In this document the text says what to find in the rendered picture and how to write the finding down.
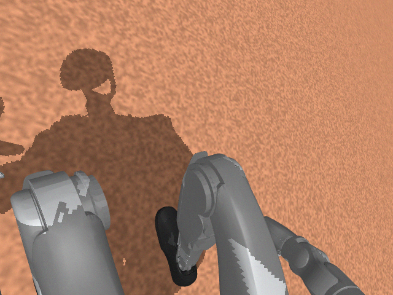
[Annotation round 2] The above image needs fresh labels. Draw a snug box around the right robot arm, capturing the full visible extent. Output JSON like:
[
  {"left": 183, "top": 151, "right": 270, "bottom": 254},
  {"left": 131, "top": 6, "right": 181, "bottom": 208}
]
[{"left": 281, "top": 235, "right": 365, "bottom": 295}]

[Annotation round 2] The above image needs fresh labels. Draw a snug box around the right robot hand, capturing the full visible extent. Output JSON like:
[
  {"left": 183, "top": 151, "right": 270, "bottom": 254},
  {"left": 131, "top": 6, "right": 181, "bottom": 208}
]
[{"left": 264, "top": 216, "right": 297, "bottom": 256}]

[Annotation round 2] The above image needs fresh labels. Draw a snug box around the right robot foot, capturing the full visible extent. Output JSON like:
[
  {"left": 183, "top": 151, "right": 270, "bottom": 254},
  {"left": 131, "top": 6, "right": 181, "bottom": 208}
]
[{"left": 155, "top": 206, "right": 197, "bottom": 286}]

